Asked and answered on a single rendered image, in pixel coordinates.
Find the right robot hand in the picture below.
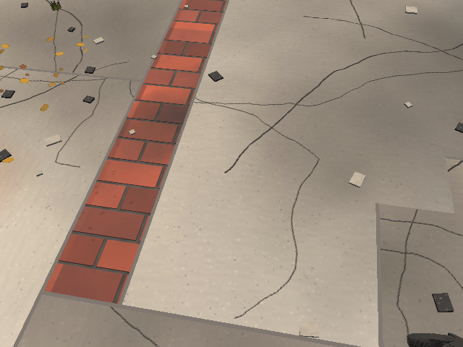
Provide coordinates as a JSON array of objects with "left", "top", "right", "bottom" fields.
[{"left": 407, "top": 333, "right": 463, "bottom": 347}]

